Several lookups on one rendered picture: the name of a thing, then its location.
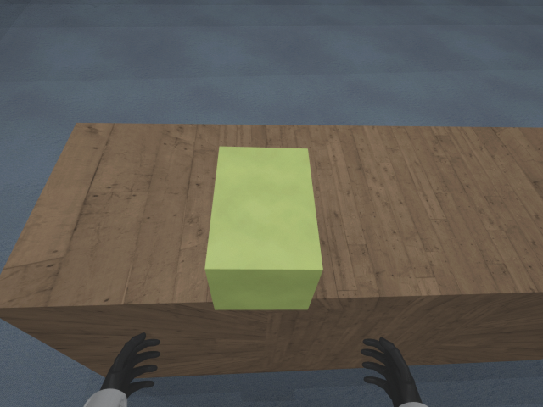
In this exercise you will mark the left robot forearm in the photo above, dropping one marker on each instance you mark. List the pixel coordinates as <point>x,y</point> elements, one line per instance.
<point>107,398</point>

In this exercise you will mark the robot left hand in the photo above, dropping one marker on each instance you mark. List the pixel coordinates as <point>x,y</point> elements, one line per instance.
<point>121,373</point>

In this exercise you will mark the pedestal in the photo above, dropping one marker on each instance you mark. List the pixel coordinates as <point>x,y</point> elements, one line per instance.
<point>431,237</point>

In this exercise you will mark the carton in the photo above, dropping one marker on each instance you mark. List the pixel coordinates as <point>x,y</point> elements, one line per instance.
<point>263,249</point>

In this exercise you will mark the robot right hand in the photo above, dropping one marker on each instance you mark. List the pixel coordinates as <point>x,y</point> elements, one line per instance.
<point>400,385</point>

